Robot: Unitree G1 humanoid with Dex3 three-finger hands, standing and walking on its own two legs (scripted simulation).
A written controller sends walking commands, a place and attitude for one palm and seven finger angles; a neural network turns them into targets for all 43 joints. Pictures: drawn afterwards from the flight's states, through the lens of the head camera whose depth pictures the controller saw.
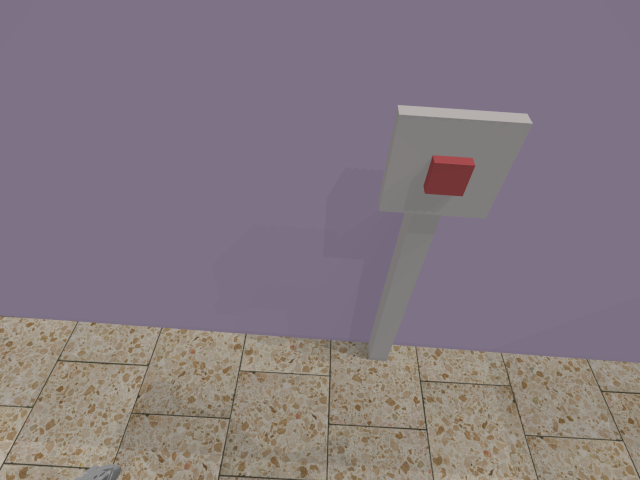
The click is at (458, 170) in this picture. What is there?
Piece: button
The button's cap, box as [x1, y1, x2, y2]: [424, 155, 474, 195]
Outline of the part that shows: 433,155 424,182 425,193 462,195 474,167 472,158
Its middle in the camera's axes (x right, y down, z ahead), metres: +0.22 -0.11 +0.68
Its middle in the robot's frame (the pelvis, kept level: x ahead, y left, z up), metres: +0.60 -0.19 +0.06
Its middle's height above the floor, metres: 0.83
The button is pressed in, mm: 0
